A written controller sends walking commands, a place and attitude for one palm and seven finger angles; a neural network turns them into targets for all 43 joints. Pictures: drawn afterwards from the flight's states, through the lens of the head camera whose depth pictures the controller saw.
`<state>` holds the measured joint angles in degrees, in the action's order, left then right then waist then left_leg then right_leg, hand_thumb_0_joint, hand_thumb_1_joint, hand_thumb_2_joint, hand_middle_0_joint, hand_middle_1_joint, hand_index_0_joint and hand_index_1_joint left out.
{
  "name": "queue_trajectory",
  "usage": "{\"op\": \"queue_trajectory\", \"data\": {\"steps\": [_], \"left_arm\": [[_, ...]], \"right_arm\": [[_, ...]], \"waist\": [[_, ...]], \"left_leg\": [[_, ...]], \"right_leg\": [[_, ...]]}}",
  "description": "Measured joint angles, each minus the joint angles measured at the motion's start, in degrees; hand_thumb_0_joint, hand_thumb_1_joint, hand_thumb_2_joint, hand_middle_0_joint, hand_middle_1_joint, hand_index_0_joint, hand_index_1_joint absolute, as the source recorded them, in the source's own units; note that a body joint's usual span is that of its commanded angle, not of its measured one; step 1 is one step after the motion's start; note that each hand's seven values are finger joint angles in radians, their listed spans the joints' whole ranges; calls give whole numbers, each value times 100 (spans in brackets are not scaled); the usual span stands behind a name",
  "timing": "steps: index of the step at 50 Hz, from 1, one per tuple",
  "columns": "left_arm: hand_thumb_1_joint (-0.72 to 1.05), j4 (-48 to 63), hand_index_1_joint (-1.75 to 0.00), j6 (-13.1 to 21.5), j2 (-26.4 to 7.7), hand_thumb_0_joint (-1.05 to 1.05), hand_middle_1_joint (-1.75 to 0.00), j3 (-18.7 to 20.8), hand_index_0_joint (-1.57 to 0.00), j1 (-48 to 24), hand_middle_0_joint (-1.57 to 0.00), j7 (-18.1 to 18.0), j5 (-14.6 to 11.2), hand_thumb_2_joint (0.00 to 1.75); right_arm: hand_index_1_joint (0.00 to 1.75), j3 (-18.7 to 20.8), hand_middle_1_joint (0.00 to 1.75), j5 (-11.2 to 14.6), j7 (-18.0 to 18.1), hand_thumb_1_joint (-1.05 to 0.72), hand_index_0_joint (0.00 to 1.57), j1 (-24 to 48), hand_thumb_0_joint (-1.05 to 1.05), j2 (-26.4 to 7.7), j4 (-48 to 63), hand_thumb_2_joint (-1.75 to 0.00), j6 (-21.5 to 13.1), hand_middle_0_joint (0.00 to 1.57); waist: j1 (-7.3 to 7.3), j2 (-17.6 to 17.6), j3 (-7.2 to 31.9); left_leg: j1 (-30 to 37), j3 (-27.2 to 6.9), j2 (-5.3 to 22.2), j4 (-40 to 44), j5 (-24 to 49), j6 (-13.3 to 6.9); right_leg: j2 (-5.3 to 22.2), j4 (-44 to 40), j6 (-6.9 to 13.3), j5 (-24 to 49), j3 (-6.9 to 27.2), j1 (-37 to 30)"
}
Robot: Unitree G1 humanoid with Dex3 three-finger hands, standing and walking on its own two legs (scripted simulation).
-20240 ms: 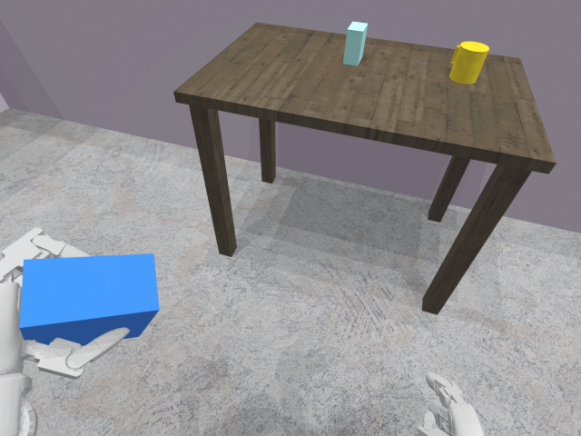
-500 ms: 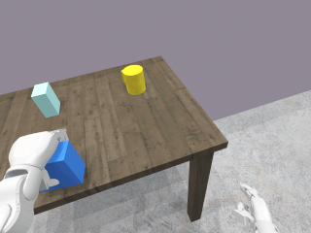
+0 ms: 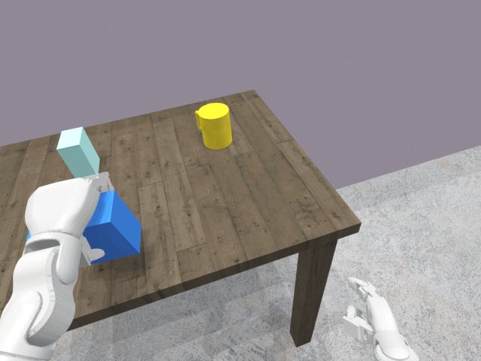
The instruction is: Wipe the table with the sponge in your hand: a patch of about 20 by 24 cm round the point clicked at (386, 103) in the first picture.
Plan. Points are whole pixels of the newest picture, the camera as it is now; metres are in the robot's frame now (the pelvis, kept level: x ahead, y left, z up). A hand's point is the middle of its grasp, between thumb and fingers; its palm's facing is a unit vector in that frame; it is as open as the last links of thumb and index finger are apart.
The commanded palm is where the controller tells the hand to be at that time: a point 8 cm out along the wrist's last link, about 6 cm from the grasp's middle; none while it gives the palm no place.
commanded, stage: move the sponge above the wiping area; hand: left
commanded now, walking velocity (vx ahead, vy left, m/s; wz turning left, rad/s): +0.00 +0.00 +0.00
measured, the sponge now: (96, 236) +0.25 +0.30 +0.10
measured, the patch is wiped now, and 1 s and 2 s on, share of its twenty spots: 0.00 0.00 0.00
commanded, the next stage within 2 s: lower the sponge onto the table in 1.98 s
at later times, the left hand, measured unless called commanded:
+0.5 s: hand (61, 214) +0.24 +0.31 +0.17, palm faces +0.24 -0.01 -0.97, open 9.9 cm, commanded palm +0.19 +0.29 +0.19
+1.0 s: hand (62, 216) +0.24 +0.32 +0.15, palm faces +0.12 -0.01 -0.99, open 9.9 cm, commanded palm +0.20 +0.30 +0.19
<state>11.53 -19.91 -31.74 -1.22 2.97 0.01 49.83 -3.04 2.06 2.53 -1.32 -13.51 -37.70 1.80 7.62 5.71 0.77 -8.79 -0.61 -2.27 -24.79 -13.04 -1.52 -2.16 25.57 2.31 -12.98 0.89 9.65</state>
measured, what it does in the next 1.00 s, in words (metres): stands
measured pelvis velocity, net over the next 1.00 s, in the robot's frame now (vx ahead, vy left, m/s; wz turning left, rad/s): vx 0.00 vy -0.02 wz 0.01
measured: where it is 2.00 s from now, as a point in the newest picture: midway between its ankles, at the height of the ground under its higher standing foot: outside the picture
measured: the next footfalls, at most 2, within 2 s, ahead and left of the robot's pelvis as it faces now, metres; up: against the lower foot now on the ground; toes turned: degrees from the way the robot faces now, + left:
none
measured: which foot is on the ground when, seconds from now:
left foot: down 0.00-1.00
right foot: down 0.00-1.00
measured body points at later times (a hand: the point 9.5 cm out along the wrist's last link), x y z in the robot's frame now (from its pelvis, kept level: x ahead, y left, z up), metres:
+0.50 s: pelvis +0.00 -0.01 +0.00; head -0.02 -0.06 +0.45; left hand +0.22 +0.31 +0.22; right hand +0.26 -0.18 -0.07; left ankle +0.01 +0.10 -0.74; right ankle +0.01 -0.10 -0.74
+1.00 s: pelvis +0.00 -0.02 +0.00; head -0.02 -0.08 +0.44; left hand +0.23 +0.32 +0.21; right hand +0.24 -0.23 -0.09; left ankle +0.01 +0.10 -0.74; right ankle +0.01 -0.10 -0.74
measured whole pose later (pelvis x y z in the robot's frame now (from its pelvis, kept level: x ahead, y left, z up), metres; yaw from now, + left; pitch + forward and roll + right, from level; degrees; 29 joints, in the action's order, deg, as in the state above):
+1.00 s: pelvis +0.00 -0.02 +0.00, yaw +1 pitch -3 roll +0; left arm 1.3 -25.2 -35.5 5.3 -0.4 1.9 46.1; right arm -2.4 3.6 3.8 -2.1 -15.5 -38.6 1.6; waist 5.3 7.5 0.9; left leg -9.8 -1.8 -0.7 -25.7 -13.2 0.2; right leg -3.7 25.9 3.9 -13.0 -0.3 10.3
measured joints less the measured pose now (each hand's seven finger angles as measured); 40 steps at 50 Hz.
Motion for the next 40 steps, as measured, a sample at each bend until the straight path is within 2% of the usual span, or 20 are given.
{"op": "queue_trajectory", "data": {"steps": [2, 5, 7, 9, 11, 15, 17, 19, 22, 24, 27, 30, 32, 35, 38, 40], "left_arm": [[-50, 57, -136, -249, -40, 0, -136, 243, -76, 69, -76, -87, -113, 108], [-50, 132, -136, -680, -75, 0, -136, 514, -76, 273, -76, 11, -253, 108], [-50, 160, -136, -895, -23, 0, -137, 482, -76, 388, -76, 170, -306, 108], [-50, 203, -136, -977, 97, 0, -137, 277, -76, 472, -75, 352, -296, 108], [-50, 303, -136, -878, 227, 0, -137, -31, -76, 546, -75, 516, -222, 108], [-51, 549, -136, -286, 204, 0, -136, -577, -76, 599, -76, 548, 111, 108], [-51, 568, -136, 18, 73, 0, -136, -602, -76, 525, -76, 337, 245, 108], [-51, 463, -136, 114, -54, 0, -136, -448, -77, 368, -76, 101, 247, 108], [-51, 135, -136, -144, -135, 0, -136, -45, -77, 28, -76, -157, -4, 108], [-51, -41, -136, -428, -157, 0, -136, 286, -76, -79, -76, -158, -178, 108], [-51, -137, -136, -871, -176, 0, -137, 554, -76, 6, -76, 79, -326, 108], [-50, -59, -136, -1040, -79, 0, -137, 437, -76, 306, -75, 419, -360, 108], [-50, 22, -137, -931, 30, 0, -137, 177, -76, 505, -75, 626, -320, 108], [-51, 116, -136, -451, 53, 0, -137, -232, -76, 628, -75, 791, -153, 108], [-51, 38, -136, 215, -99, 0, -136, -364, -76, 452, -76, 542, 69, 108], [-51, -73, -136, 464, -210, 0, -136, -239, -77, 263, -76, 250, 119, 108]], "right_arm": [[30, 15, 30, 27, -55, -90, 20, -7, 2, -29, -21, -90, 64, 20], [30, 21, 30, 89, -85, -90, 20, 10, 2, -124, -11, -90, 147, 20], [30, 50, 30, 125, -60, -90, 20, -9, 2, -211, 46, -90, 146, 20], [30, 79, 30, 145, -7, -90, 20, -17, 2, -294, 94, -90, 103, 20], [30, 105, 30, 117, 52, -90, 20, -22, 2, -336, 139, -90, 25, 20], [30, 95, 30, -22, 154, -90, 20, -9, 2, -249, 147, -90, -74, 20], [30, 68, 30, -68, 169, -90, 20, -3, 2, -132, 112, -90, -96, 20], [30, 34, 30, -50, 133, -90, 20, 25, 2, -20, 56, -90, -66, 20], [30, -13, 30, 23, 44, -90, 20, 85, 2, 73, -40, -90, 12, 20], [30, -56, 30, 65, -3, -90, 20, 131, 2, 73, -74, -90, 79, 20], [30, -73, 30, 128, -39, -90, 20, 131, 2, -33, 12, -90, 152, 20], [30, -25, 30, 168, -24, -90, 20, 81, 2, -218, 126, -90, 138, 20], [30, 30, 30, 144, 26, -90, 20, 15, 2, -328, 179, -90, 87, 20], [30, 81, 30, 52, 171, -90, 20, -89, 2, -395, 158, -90, -5, 20], [30, 117, 30, -29, 313, -90, 20, -194, 2, -311, 51, -90, -119, 20], [30, 127, 30, -27, 342, -90, 20, -216, 2, -219, -31, -90, -174, 20]], "waist": [[1, 19, 30], [-21, 66, 48], [-27, 102, 36], [-2, 128, -10], [41, 133, -64], [150, 66, -122], [174, 19, -85], [172, -7, -50], [109, 8, 11], [37, 41, 45], [-79, 117, 70], [-128, 193, 31], [-118, 209, -16], [-22, 137, -117], [86, 12, -173], [117, -37, -186]], "left_leg": [[13, 5, 12, -6, -20, 3], [-5, -19, 8, -20, -31, -5], [-48, -75, -18, -42, -25, -18], [-83, -131, -53, -59, -10, -33], [-116, -168, -79, -86, -2, -47], [-79, -166, -69, -108, -17, -35], [-44, -141, -32, -110, -41, -6], [24, -110, 13, -79, -51, 27], [94, -83, 64, -22, -39, 70], [106, -69, 83, 12, -22, 87], [40, -84, 85, 17, 2, 94], [-61, -126, 63, -27, 15, 83], [-115, -161, 39, -65, 19, 74], [-129, -193, 29, -116, 10, 78], [-89, -220, 70, -156, -19, 119], [-35, -203, 122, -154, -37, 153]], "right_leg": [[-12, -24, -5, 1, 6, -26], [-7, -41, -18, -4, -17, -31], [19, -38, -33, -12, -74, -18], [53, -21, -44, -23, -131, -2], [79, 17, -48, -39, -170, 22], [67, 60, -19, -63, -168, 2], [30, 57, 12, -67, -142, -24], [-15, 15, 46, -51, -108, -81], [-65, -51, 71, -14, -77, -142], [-83, -76, 80, 6, -62, -141], [-84, -71, 78, 19, -78, -79], [-63, -26, 71, 12, -123, 7], [-40, 29, 67, -9, -161, 56], [-31, 109, 84, -49, -195, 75], [-74, 109, 136, -59, -222, 16], [-126, 61, 175, -36, -203, -46]]}}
